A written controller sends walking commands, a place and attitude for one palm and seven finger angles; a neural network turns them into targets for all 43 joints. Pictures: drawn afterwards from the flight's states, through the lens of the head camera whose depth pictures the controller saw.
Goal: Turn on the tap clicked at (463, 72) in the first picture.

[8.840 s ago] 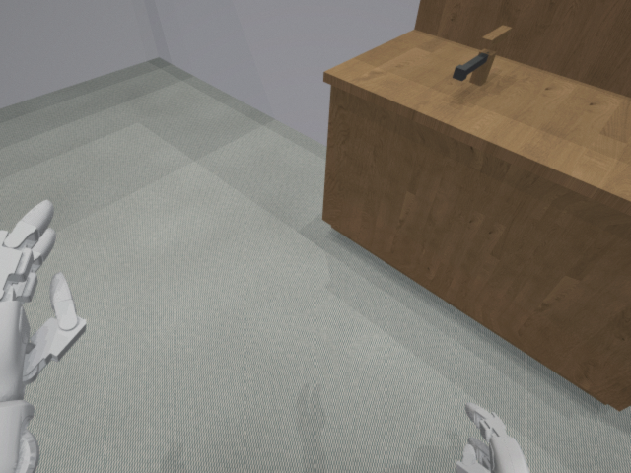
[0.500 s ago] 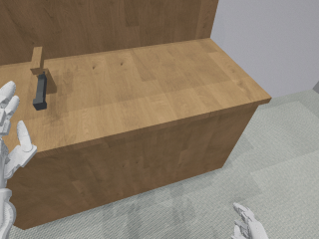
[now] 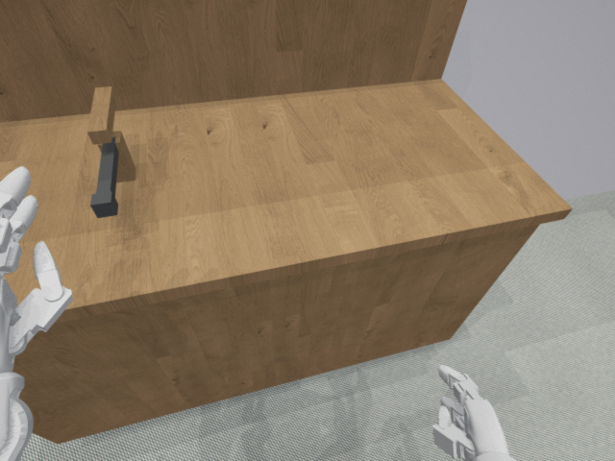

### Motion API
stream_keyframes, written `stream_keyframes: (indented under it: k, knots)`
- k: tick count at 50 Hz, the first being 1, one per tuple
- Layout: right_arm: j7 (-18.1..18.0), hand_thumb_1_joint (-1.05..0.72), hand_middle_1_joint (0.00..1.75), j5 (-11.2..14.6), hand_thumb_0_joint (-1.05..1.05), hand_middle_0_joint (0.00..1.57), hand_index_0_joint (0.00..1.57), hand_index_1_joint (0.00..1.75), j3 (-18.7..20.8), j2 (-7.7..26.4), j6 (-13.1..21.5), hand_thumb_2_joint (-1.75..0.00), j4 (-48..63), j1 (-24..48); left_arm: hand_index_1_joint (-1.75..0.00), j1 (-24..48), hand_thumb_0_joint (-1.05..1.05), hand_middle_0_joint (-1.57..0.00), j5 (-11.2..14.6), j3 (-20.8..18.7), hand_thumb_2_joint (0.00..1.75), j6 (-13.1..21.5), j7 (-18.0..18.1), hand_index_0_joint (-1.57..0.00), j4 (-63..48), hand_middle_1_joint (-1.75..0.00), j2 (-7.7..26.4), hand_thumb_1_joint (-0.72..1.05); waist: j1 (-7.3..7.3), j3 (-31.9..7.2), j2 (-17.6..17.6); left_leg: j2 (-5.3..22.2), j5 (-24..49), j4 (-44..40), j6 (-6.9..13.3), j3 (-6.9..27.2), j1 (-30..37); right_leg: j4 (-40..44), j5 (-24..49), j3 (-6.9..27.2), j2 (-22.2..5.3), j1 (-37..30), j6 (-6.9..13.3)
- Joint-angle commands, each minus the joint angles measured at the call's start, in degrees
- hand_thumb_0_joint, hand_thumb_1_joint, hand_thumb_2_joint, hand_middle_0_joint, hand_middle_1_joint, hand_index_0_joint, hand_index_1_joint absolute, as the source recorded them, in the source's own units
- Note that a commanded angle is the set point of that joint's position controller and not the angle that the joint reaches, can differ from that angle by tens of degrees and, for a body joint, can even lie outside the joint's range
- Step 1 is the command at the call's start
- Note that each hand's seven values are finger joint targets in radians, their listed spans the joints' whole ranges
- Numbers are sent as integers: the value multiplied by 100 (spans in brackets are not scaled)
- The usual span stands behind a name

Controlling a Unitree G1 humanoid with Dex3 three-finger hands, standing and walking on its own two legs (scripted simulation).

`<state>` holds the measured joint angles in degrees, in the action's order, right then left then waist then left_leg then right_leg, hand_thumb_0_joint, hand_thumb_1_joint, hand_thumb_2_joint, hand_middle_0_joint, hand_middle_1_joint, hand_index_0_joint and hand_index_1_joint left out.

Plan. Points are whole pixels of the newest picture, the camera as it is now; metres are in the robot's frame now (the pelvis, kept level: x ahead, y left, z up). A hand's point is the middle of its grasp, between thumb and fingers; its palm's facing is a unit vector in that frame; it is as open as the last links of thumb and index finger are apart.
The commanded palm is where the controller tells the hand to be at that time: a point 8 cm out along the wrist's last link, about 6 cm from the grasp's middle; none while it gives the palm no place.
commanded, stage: shuffle to correct the standing spot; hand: left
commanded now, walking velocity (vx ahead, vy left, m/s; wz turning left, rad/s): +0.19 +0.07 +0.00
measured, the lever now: (104, 204) +0.43 +0.35 +0.06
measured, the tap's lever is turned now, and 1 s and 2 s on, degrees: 0 0 0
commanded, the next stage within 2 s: come to a stop and stand still in 0.80 s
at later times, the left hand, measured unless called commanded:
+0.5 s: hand (64, 265) +0.25 +0.27 +0.17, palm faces +0.43 -0.83 -0.34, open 7.4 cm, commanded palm +0.20 +0.30 +0.19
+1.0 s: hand (35, 207) +0.31 +0.33 +0.18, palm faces +0.45 -0.83 -0.33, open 7.4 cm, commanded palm +0.25 +0.36 +0.19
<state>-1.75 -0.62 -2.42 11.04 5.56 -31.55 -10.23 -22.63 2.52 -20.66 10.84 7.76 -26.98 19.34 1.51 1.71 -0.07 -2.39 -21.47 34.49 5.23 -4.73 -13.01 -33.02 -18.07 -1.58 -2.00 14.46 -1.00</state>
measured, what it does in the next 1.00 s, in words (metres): walks ahead: left foot, then right foot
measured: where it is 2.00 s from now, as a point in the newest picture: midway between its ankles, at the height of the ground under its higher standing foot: outside the picture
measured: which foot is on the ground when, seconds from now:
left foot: down 0.00-0.30, up 0.32-0.42, down 0.44-0.66, up 0.68-0.90, down 0.92-1.00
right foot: down 0.00-0.44, up 0.46-0.62, down 0.64-0.92, up 0.94-1.00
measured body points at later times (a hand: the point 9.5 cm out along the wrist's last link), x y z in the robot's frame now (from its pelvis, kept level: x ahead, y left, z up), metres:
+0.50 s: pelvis +0.03 +0.02 -0.02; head +0.04 +0.04 +0.43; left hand +0.22 +0.31 +0.19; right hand +0.19 -0.23 -0.09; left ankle +0.05 +0.10 -0.73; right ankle -0.01 -0.13 -0.70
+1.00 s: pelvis +0.09 +0.08 -0.01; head +0.11 +0.10 +0.44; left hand +0.29 +0.37 +0.19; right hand +0.27 -0.16 -0.08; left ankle +0.13 +0.19 -0.73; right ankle +0.08 -0.05 -0.70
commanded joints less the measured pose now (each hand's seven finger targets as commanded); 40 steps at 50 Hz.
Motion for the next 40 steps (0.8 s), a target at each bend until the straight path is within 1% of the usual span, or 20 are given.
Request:
stream_keyframes:
  k: [1, 5, 9, 12, 14, 15, 17, 19, 20, 21, 22, 24, 28, 30, 31, 32, 33, 34, 37, 40]
  knots:
    - [-46, -90, 30, 56, 0, 20, 20, 30, 383, 808, 219, -90, 860, 401, -30, 470, 0, -20, 12, -531, 90, 369, 109, -20, -1373, -30, 986, 90, -151, -858, 296, 790, 2478, -338, -419, 706, -45, -21, 1607, 103, -130, -573, 460]
    - [-42, -90, 30, 111, 0, 20, 20, 30, 394, 794, 166, -90, 825, 380, -30, 314, 0, -20, 73, -608, 90, 374, 126, -20, -1418, -30, 1023, 90, -186, -882, 352, 694, 2348, -93, -444, 670, -108, -336, 1708, 373, -286, -466, 567]
    - [-53, -90, 30, 92, 0, 20, 20, 30, 383, 771, 161, -90, 836, 351, -30, 242, 0, -20, 91, -735, 90, 401, 119, -20, -1445, -30, 1112, 90, -236, -703, 869, 1082, 3221, -602, -309, 1198, 590, -638, 529, -271, 120, 402, 248]
    - [-23, -90, 30, 91, 0, 20, 20, 30, 412, 811, 159, -90, 846, 376, -30, 176, 0, -20, 47, -771, 90, 417, 139, -20, -1237, -30, 1118, 90, -145, -746, 375, 938, 3164, -18, -361, 829, -123, 144, 1118, -239, 45, -606, 441]
    - [-25, -90, 30, 163, 0, 20, 20, 30, 499, 808, 149, -90, 859, 396, -30, -30, 0, -20, 87, -784, 90, 432, 174, -20, -1186, -30, 1169, 90, -33, -1102, -1126, 266, 2145, 1829, -488, 148, -1559, 321, 2443, 1388, -967, -2023, 1184]
    - [-14, -90, 30, 187, 0, 20, 20, 30, 554, 826, 165, -90, 829, 470, -30, 81, 0, -20, 74, -776, 90, 517, 205, -20, -1357, -30, 1201, 90, -5, -991, -1247, 120, 75, 2513, -502, 160, -2263, 665, 2806, 2307, -1674, -2251, 1612]
    - [16, -90, 30, 161, 0, 20, 20, 30, 458, 725, 104, -90, 680, 498, -30, 75, 0, -20, 61, -884, 90, 600, 283, -20, -1532, -30, 1262, 90, 37, -433, -627, 747, -1633, 2315, -277, 1045, -2408, 850, 2004, 2297, -2063, -1491, 1470]
    - [13, -90, 30, 127, 0, 20, 20, 30, 378, 636, 64, -90, 529, 409, -30, 340, 0, -20, 17, -719, 90, 553, 281, -20, -1742, -30, 1095, 90, -319, -508, 30, 566, -423, 549, -262, 525, -632, 305, 1347, 1176, -1385, -210, 972]
    - [-49, -90, 30, 140, 0, 20, 20, 30, 407, 650, 97, -90, 493, 339, -30, 321, 0, -20, 55, -748, 90, 547, 256, -20, -1735, -30, 1110, 90, -376, -601, 536, 225, 422, -212, -336, 223, 235, -375, 960, 354, -618, 200, 655]
    - [-100, -90, 30, 138, 0, 20, 20, 30, 521, 875, 159, -90, 591, 397, -30, 359, 0, -20, 80, -735, 90, 556, 236, -20, -1851, -30, 1078, 90, -338, -592, 1549, 933, 1104, -910, -8, 1613, 926, -1533, 316, -227, 75, 1109, 214]
    - [-100, -90, 30, 125, 0, 20, 20, 30, 556, 838, 223, -90, 721, 423, -30, 410, 0, -20, 50, -792, 90, 590, 235, -20, -1802, -30, 1140, 90, -298, -614, 1850, 1628, 1600, -1468, 505, 2648, 1165, -2430, -1310, -233, 401, 1745, -1]
    - [-83, -90, 30, 67, 0, 20, 20, 30, 492, 729, 298, -90, 651, 459, -30, 562, 0, -20, 56, -816, 90, 532, 172, -20, -1461, -30, 1203, 90, -344, -313, 1130, 2004, 1270, -1804, 981, 3359, 700, -3357, -1491, 197, 197, 2098, 42]
    - [-54, -90, 30, 82, 0, 20, 20, 30, 411, 779, 473, -90, 611, 564, -30, 337, 0, -20, -36, -726, 90, 469, 151, -20, -1600, -30, 1154, 90, -148, -490, 1072, 1316, 1922, -1294, 539, 1418, 141, -1009, -747, -300, 68, 635, 75]
    - [-51, -90, 30, 61, 0, 20, 20, 30, 366, 786, 473, -90, 632, 543, -30, -133, 0, -20, -25, -694, 90, 411, 156, -20, -1243, -30, 1076, 90, -69, -637, 958, 1066, 766, -868, 225, 1026, -759, 390, 7, -499, 184, -830, 125]
    - [-68, -90, 30, 50, 0, 20, 20, 30, 368, 765, 439, -90, 646, 539, -30, -284, 0, -20, -24, -729, 90, 397, 159, -20, -1072, -30, 1119, 90, -27, -670, 314, 820, 104, -240, 72, 812, -1489, 929, 71, -43, -43, -1571, 268]
    - [-86, -90, 30, 31, 0, 20, 20, 30, 431, 732, 377, -90, 666, 432, -30, -304, 0, -20, -33, -790, 90, 386, 153, -20, -972, -30, 1239, 90, -53, -744, -864, 397, -557, 1011, -135, 354, -2236, 1434, -820, 1544, -965, -1876, 731]
    - [-86, -90, 30, 0, 0, 20, 20, 30, 450, 793, 302, -90, 692, 466, -30, -319, 0, -20, 40, -947, 90, 391, 152, -20, -869, -30, 1341, 90, -59, -566, -1249, 200, -817, 2317, -314, 286, -2621, 1999, -1185, 3159, -1980, -1547, 1243]
    - [-52, -90, 30, 40, 0, 20, 20, 30, 519, 808, 274, -90, 640, 325, -30, -115, 0, -20, 67, -819, 90, 362, 105, -20, -963, -30, 1207, 90, -71, -451, -1231, 297, -718, 3054, -426, 557, -2651, 2193, -1794, 3406, -2072, -991, 1389]
    - [-33, -90, 30, 108, 0, 20, 20, 30, 446, 761, 186, -90, 489, 355, -30, 46, 0, -20, 27, -836, 90, 443, 94, -20, -1088, -30, 1214, 90, -169, -252, -419, 681, -251, 3143, -479, 730, -2613, 1891, -398, 2057, -1755, -697, 1324]
    - [-118, -90, 30, 101, 0, 20, 20, 30, 404, 617, 211, -90, 499, 439, -30, 328, 0, -20, -21, -694, 90, 475, 183, -20, -1377, -30, 1138, 90, -160, -576, -482, 682, -152, 1466, -367, 379, -1263, 1481, 877, 1019, -1471, -307, 1100]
